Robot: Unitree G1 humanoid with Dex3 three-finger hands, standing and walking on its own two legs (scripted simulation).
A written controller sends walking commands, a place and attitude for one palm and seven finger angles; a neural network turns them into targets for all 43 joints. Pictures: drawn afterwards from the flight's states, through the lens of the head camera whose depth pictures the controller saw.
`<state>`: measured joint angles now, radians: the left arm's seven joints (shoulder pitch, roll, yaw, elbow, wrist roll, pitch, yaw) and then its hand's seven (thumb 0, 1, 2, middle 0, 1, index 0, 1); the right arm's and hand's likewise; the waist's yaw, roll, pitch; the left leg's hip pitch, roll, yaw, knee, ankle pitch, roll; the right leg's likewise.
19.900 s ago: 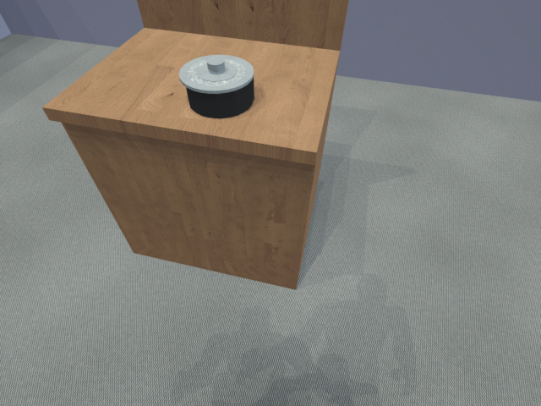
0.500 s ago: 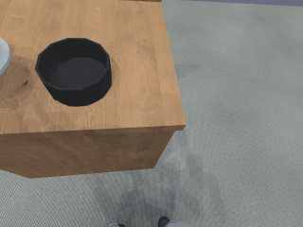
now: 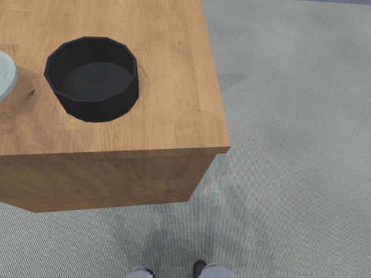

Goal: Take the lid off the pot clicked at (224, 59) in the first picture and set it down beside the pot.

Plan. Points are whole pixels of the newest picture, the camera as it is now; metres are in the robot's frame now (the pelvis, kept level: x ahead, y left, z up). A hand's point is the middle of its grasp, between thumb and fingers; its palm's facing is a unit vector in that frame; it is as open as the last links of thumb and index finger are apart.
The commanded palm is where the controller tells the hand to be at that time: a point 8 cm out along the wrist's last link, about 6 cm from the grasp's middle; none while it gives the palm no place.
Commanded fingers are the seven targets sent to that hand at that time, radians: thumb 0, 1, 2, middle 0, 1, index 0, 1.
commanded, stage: lower the lid onto the table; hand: left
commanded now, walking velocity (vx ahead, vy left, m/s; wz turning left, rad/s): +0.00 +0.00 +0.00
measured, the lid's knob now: out of the picture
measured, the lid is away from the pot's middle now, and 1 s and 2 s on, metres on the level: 0.23 0.23 0.24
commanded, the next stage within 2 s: open the fingers wide in 0.76 s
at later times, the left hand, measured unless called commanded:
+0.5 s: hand out of the picture +0.50 +0.36 +0.09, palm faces -0.49 -0.26 -0.83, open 7.0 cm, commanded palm +0.58 +0.38 +0.16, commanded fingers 0.00 0.86 0.67 -0.85 -1.11 -0.85 -1.08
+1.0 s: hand out of the picture +0.49 +0.37 +0.07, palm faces -0.45 -0.22 -0.86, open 7.0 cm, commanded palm +0.53 +0.37 +0.14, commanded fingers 0.00 0.74 0.56 -0.73 -1.10 -0.73 -1.07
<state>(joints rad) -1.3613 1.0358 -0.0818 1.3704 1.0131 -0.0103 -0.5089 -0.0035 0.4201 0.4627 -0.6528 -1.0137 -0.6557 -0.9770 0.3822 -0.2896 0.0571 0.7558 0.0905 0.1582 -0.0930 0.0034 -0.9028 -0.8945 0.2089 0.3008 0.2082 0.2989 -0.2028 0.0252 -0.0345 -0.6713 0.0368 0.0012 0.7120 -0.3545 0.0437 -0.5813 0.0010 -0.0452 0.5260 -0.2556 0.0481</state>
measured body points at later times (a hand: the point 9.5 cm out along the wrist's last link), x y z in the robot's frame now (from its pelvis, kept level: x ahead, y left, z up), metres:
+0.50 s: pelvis +0.00 +0.00 -0.01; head +0.15 +0.03 +0.42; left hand +0.52 +0.37 +0.14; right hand -0.07 -0.27 -0.11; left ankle -0.02 +0.08 -0.72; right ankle -0.02 -0.16 -0.72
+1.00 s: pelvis +0.00 +0.01 -0.02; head +0.15 +0.04 +0.41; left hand +0.51 +0.38 +0.12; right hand -0.05 -0.26 -0.12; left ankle -0.02 +0.08 -0.72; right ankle -0.02 -0.16 -0.72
